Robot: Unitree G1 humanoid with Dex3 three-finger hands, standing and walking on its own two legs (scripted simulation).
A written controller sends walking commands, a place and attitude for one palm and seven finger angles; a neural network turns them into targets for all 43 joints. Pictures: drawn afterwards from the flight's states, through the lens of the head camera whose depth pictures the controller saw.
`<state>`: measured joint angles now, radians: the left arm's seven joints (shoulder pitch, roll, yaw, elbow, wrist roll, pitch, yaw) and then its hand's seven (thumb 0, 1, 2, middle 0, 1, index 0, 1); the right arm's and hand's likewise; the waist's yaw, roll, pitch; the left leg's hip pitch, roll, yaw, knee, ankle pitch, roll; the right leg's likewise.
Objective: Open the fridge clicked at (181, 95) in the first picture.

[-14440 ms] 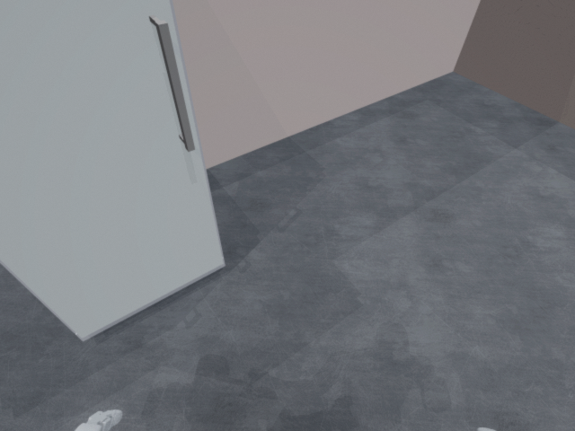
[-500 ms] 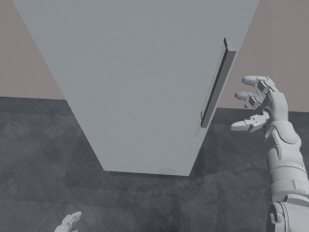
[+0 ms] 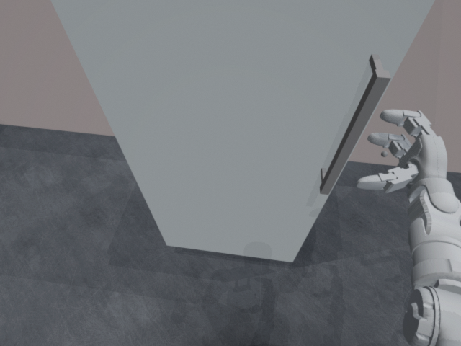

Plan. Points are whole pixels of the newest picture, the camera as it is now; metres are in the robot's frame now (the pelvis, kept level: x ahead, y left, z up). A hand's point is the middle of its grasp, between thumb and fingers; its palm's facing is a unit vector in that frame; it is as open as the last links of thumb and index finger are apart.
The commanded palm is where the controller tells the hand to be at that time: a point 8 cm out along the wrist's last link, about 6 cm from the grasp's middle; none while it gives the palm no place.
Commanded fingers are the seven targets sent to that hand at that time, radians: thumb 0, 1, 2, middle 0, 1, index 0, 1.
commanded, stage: move the hooked fingers beside the handle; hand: right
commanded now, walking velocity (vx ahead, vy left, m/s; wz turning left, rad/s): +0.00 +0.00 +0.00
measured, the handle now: (345, 137) +0.48 -0.13 +0.10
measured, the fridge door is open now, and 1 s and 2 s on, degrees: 0 0 0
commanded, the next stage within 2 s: feel for the door with the fingertips in 0.52 s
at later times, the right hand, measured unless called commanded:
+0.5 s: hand (383, 159) +0.43 -0.18 +0.11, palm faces +0.00 +1.00 +0.00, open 14.0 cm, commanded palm +0.40 -0.23 +0.11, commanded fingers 0.00 0.50 -0.30 0.30 1.20 0.30 1.20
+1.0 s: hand (360, 154) +0.44 -0.15 +0.11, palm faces -0.03 +1.00 -0.01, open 13.9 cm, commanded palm +0.41 -0.20 +0.11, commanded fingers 0.00 0.50 -0.30 0.30 1.20 0.30 1.20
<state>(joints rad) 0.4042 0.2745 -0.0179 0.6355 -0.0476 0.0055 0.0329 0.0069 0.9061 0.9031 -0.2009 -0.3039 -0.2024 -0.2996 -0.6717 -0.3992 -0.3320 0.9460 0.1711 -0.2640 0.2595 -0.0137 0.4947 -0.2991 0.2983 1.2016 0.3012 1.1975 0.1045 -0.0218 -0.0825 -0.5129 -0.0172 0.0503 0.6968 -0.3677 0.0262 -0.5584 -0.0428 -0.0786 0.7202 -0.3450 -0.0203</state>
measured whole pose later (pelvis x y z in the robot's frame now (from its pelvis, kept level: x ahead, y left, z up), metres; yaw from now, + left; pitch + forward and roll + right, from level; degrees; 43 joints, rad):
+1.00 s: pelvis -0.01 +0.00 +0.00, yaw -1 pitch +10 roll +1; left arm 0.38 0.26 -0.01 0.67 -0.04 -0.02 0.01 0.01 0.91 0.90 -0.20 -0.30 -0.20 -0.30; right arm -0.73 -0.29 -0.21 0.95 0.15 -0.29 0.15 -0.01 0.50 -0.30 0.31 1.21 0.31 1.21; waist 0.09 -0.03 -0.08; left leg -0.53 -0.01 0.07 0.73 -0.37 0.02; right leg -0.59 -0.03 -0.06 0.76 -0.34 -0.02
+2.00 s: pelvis -0.01 +0.00 +0.00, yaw -1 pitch +9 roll +1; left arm 0.32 0.25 -0.02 0.64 -0.04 -0.02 0.00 0.01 0.91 0.90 -0.20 -0.30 -0.20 -0.30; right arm -0.67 -0.22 -0.16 0.87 0.14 -0.27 0.10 -0.01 0.50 -0.30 0.30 1.20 0.30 1.20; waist 0.07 -0.03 -0.08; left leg -0.49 -0.01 0.07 0.72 -0.37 0.03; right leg -0.55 -0.03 -0.06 0.74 -0.34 -0.02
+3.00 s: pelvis -0.01 +0.01 +0.00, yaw -1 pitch +8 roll +0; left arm 0.33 0.25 0.00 0.64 -0.03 -0.02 0.00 0.01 0.91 0.90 -0.20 -0.30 -0.20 -0.30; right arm -0.62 -0.18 -0.13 0.80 0.14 -0.27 0.05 -0.01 0.50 -0.30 0.30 1.20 0.29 1.20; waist 0.06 -0.03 -0.09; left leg -0.47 -0.01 0.07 0.70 -0.37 0.04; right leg -0.52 -0.03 -0.05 0.71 -0.33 -0.01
